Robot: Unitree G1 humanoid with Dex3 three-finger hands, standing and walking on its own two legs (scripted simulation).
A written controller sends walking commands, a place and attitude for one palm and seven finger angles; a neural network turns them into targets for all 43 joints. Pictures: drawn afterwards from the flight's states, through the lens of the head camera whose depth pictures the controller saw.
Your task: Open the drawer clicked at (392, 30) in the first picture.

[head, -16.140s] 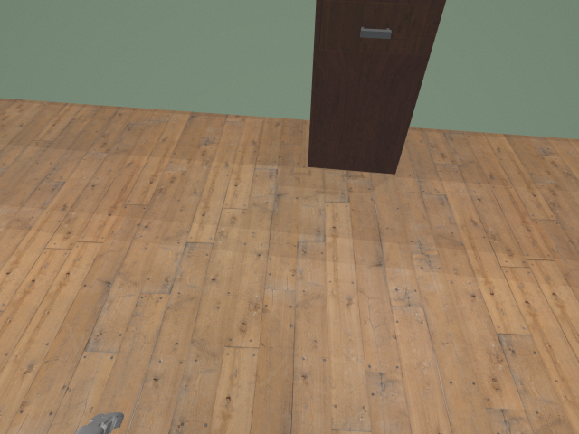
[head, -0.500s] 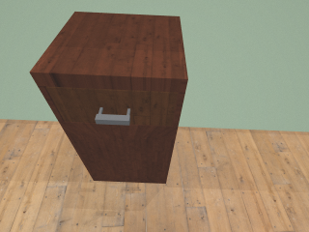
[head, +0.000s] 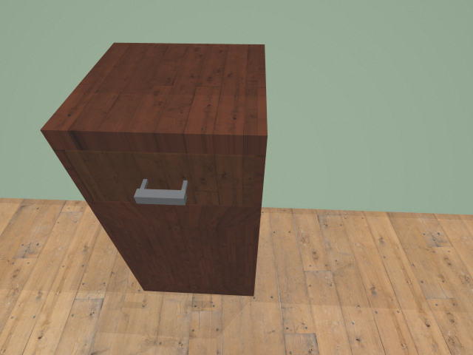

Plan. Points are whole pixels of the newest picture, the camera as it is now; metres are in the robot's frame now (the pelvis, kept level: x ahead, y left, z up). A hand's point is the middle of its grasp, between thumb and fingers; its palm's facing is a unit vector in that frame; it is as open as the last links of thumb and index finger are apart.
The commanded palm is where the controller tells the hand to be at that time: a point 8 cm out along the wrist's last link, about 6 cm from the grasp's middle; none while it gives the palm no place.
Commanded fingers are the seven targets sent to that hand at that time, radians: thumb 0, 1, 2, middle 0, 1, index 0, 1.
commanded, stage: come to a stop and stand still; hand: left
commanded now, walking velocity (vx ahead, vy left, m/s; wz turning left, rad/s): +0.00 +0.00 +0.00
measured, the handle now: (163, 190) +0.48 +0.21 -0.04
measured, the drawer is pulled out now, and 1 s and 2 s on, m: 0.00 0.00 0.00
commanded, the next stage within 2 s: look again from close up in 0.40 s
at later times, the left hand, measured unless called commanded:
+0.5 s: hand out of the picture +0.00 +0.13 -0.17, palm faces +0.06 -0.99 -0.15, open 7.3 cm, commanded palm none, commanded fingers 0.00 0.90 0.90 -0.20 -0.30 -0.20 -0.30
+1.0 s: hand out of the picture +0.00 +0.12 -0.17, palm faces +0.07 -0.98 -0.17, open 7.3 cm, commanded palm none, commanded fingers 0.00 0.90 0.90 -0.20 -0.30 -0.20 -0.30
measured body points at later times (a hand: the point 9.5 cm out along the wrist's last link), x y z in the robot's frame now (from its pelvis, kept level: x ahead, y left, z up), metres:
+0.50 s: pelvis +0.02 -0.02 +0.00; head +0.02 -0.03 +0.45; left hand -0.01 +0.18 -0.16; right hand +0.00 -0.22 -0.17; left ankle +0.01 +0.11 -0.74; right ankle +0.01 -0.08 -0.74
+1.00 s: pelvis +0.03 -0.03 +0.00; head +0.03 -0.05 +0.45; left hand +0.00 +0.17 -0.16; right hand +0.00 -0.22 -0.17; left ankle +0.01 +0.11 -0.74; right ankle +0.01 -0.08 -0.74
